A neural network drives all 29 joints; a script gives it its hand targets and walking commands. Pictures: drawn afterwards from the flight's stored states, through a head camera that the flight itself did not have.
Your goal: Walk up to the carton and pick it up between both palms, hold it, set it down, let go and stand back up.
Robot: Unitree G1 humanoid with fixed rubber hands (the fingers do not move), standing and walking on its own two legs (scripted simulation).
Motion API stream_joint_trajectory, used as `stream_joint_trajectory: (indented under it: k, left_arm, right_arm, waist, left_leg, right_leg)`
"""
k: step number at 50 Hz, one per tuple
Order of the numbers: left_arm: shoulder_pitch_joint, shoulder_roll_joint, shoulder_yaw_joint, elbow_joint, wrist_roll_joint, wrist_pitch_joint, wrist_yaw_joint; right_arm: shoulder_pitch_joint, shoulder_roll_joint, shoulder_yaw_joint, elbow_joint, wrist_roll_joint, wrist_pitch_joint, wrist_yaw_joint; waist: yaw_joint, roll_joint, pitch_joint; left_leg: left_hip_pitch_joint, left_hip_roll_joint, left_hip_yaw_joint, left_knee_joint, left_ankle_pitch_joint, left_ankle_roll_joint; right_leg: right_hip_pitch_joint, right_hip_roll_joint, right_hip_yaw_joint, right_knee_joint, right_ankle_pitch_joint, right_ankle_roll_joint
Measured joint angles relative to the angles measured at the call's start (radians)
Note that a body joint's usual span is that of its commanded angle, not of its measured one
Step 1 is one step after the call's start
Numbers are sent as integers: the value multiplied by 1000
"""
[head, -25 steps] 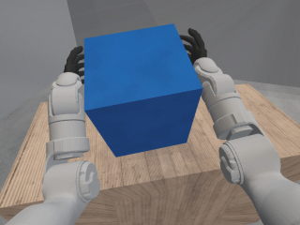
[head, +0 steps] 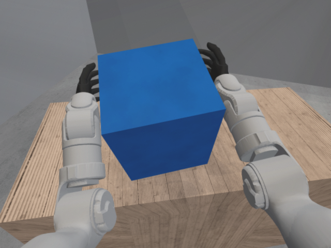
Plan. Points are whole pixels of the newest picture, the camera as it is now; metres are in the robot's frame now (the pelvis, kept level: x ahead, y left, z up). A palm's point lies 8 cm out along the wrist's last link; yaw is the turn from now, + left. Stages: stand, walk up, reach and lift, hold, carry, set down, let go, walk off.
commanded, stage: set down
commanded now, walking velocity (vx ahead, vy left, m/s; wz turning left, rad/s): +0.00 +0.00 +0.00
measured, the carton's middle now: (159, 116) +0.37 +0.05 +0.17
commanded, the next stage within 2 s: none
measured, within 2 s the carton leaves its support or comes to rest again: neither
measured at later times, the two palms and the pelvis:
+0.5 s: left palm (75, 110) +0.34 +0.23 +0.20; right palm (206, 85) +0.41 -0.06 +0.23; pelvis -0.01 +0.00 +0.00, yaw +0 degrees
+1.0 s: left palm (85, 120) +0.34 +0.22 +0.16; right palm (206, 97) +0.42 -0.07 +0.19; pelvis +0.00 +0.00 +0.00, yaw +0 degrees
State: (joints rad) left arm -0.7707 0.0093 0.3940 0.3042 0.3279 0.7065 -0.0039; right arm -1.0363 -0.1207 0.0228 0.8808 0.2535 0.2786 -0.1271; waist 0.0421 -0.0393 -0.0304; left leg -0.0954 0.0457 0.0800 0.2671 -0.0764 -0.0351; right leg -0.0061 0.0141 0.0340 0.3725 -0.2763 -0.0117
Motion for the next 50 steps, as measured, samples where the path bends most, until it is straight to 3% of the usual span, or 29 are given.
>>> stream_joint_trajectory:
  k: [13, 27, 50]
  left_arm:
    - [42, -12, 0, -48, -1, -2, 2]
    - [48, -25, 0, -9, 1, -37, 15]
    - [142, -78, 0, -40, 1, -101, 56]
  right_arm:
    - [21, 4, 22, -24, 0, -5, 0]
    - [37, 5, -3, 4, -62, -30, 40]
    - [122, 24, -16, 9, -72, -107, 68]
  waist:
    - [4, 0, 10]
    - [52, 0, 16]
    - [51, 0, 8]
  left_leg:
    - [4, 0, 0, -2, 5, -1]
    - [-19, 0, 0, -2, 12, 0]
    - [-46, 0, 0, -7, 8, -3]
  right_leg:
    - [3, 0, 0, 0, 6, 0]
    - [-20, 0, 0, 0, 12, 0]
    - [-50, 1, 0, 0, 4, -9]
